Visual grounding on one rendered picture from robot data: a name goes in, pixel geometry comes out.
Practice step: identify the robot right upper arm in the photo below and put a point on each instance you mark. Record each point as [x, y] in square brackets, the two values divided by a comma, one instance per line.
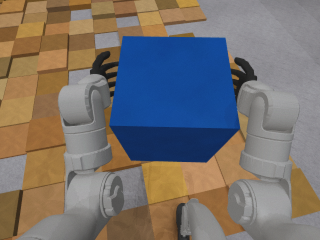
[264, 210]

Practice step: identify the robot left upper arm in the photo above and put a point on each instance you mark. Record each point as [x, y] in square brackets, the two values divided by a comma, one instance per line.
[92, 199]

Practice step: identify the right robot shin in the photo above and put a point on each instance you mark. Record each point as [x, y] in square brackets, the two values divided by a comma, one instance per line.
[184, 231]

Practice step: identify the robot right forearm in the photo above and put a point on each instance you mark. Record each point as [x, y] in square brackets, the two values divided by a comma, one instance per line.
[272, 117]

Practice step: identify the right robot thigh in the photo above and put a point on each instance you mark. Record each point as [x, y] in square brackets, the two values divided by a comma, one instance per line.
[201, 222]

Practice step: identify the carton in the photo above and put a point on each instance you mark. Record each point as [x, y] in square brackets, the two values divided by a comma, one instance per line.
[174, 98]

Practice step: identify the left robot hand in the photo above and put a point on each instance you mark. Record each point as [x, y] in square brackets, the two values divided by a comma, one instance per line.
[101, 70]

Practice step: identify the right robot hand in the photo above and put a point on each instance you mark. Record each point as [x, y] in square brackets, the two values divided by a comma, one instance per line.
[243, 77]

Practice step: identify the robot left forearm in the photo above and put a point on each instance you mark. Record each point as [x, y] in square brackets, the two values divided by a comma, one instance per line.
[81, 107]

